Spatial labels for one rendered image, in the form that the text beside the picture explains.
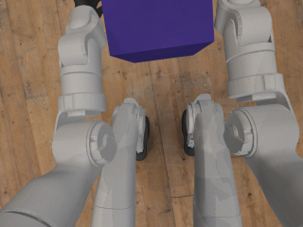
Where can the left robot forearm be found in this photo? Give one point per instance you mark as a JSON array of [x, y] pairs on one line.
[[79, 53]]

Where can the right robot forearm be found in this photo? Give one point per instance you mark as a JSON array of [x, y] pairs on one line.
[[249, 49]]

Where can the robot left upper arm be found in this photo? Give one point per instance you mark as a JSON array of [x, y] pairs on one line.
[[81, 149]]

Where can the carton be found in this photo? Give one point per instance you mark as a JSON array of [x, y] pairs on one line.
[[152, 30]]

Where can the right robot shin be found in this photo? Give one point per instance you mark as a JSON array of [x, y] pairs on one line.
[[219, 109]]

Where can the robot right upper arm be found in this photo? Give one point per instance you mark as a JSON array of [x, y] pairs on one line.
[[265, 136]]

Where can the robot left hand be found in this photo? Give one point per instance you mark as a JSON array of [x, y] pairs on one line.
[[90, 3]]

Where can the left robot foot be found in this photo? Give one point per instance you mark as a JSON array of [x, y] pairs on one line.
[[140, 156]]

